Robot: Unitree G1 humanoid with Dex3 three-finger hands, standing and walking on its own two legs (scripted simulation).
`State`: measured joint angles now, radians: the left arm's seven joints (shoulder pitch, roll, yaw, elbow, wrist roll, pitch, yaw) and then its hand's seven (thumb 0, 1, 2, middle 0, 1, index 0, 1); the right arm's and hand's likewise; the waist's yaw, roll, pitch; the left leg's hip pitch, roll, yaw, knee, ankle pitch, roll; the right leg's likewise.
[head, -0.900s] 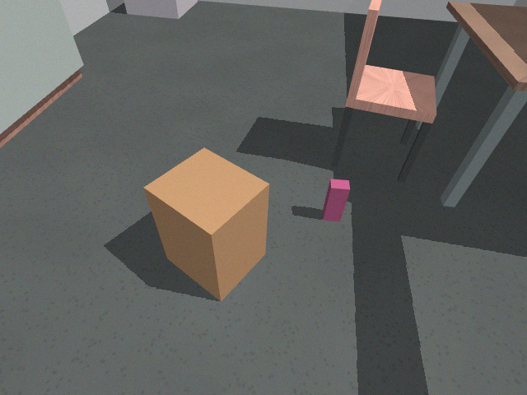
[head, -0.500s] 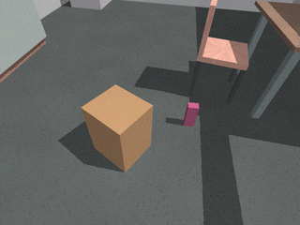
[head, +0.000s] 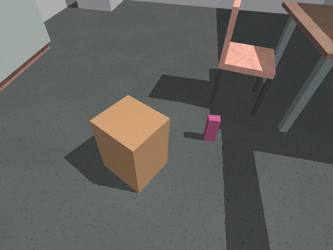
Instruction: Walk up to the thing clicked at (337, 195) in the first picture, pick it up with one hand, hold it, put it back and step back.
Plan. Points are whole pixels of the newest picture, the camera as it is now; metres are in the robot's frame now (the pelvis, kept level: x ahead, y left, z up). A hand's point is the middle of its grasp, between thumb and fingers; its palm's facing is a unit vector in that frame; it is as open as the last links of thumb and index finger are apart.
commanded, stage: stand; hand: left
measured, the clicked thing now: (211, 128) +1.11 -0.39 -0.67
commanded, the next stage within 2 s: walk up in 0.22 s
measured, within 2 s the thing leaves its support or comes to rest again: neither
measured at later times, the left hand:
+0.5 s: hand out of the picture +0.13 +0.23 -0.14, palm faces -0.19 -0.91 -0.38, open 7.4 cm
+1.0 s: hand (129, 190) +0.37 +0.11 -0.17, palm faces -0.42 -0.84 -0.34, open 7.4 cm
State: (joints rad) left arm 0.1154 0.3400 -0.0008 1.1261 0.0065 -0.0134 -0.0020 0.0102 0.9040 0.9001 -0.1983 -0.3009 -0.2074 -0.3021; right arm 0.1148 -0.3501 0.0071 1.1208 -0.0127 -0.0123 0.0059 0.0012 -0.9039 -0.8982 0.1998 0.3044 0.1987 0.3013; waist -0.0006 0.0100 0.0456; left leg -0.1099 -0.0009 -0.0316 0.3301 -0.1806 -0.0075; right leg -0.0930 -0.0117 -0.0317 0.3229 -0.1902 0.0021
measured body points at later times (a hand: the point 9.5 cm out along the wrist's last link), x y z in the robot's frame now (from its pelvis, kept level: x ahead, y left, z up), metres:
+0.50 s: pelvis +0.03 -0.05 -0.02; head +0.04 -0.07 +0.43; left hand +0.14 +0.28 -0.12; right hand +0.04 -0.40 -0.13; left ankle +0.00 +0.12 -0.75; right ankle +0.08 -0.22 -0.73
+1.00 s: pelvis +0.21 -0.12 -0.02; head +0.23 -0.11 +0.43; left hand +0.39 +0.15 -0.15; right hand +0.13 -0.45 -0.12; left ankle +0.27 -0.02 -0.75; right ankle +0.15 -0.23 -0.69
